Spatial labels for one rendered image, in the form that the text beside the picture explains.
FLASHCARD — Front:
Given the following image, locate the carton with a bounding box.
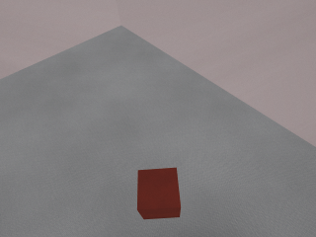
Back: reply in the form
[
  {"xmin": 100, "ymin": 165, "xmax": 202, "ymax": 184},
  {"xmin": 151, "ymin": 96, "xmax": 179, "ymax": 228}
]
[{"xmin": 137, "ymin": 167, "xmax": 181, "ymax": 219}]

